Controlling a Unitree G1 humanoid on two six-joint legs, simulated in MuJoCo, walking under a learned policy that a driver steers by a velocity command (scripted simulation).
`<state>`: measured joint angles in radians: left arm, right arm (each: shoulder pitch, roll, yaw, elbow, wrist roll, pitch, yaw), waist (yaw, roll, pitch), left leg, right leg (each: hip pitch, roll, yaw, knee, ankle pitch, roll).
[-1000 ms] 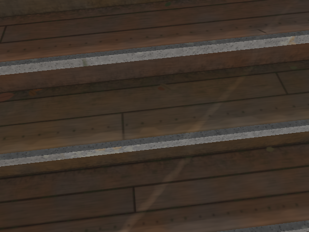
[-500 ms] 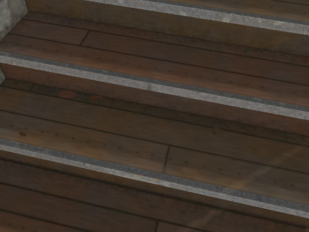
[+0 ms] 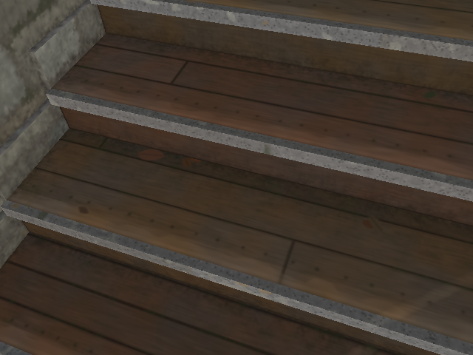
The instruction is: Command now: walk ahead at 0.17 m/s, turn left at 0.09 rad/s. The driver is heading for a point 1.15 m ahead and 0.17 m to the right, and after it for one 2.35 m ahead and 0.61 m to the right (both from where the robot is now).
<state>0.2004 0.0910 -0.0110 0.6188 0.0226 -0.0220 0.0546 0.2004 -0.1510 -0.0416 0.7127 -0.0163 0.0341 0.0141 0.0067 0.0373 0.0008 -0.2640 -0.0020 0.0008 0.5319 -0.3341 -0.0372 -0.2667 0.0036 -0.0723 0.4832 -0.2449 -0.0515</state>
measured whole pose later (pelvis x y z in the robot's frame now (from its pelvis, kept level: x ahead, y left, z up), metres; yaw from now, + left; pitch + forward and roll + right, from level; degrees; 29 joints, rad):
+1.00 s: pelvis +0.39 +0.13 +0.14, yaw -10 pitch +2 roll +0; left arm 0.11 0.16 0.06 0.67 0.02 -0.04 0.00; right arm 0.42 -0.17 -0.06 0.94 -0.04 -0.12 0.03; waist 0.00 -0.04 -0.05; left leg -0.31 0.06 0.24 0.65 -0.37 0.06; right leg -1.08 0.06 0.07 2.04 -0.10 -0.11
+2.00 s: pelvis +0.97 -0.03 +0.45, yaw -35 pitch +2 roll +2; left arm 0.08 0.10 0.02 0.59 0.04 -0.06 0.00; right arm 0.44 -0.17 -0.06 0.99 -0.01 -0.10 0.01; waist 0.01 -0.07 -0.04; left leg -0.33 -0.05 0.15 0.65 -0.36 0.07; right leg -1.05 0.09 0.17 1.95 -0.16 -0.11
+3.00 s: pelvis +1.20 -0.18 +0.61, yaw -11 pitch +2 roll +0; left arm 0.16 0.18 0.05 0.66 0.02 0.03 0.04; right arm 0.26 -0.19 -0.06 0.61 -0.04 0.01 -0.06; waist -0.02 -0.02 -0.01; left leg -0.37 -0.07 0.01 0.60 -0.26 0.07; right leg -0.53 -0.03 -0.04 1.10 -0.41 0.03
